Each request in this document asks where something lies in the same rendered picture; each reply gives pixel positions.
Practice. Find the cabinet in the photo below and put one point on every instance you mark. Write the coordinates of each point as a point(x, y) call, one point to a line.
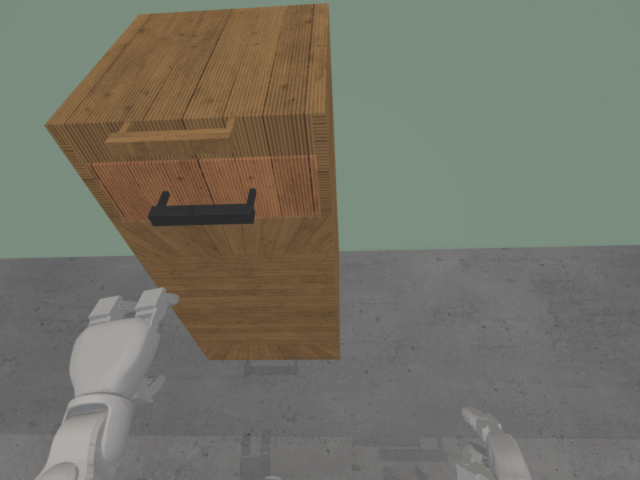
point(262, 291)

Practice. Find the right robot hand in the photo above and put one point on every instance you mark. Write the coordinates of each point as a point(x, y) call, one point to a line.
point(502, 460)

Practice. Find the left robot forearm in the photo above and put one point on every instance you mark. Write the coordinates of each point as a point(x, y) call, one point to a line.
point(92, 440)

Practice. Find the left robot hand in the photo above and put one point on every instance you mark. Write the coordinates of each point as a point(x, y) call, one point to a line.
point(113, 354)

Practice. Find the handle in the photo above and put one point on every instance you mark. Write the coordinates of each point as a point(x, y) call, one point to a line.
point(171, 142)
point(217, 214)

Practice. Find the drawer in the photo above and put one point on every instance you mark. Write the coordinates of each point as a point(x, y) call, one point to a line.
point(285, 185)

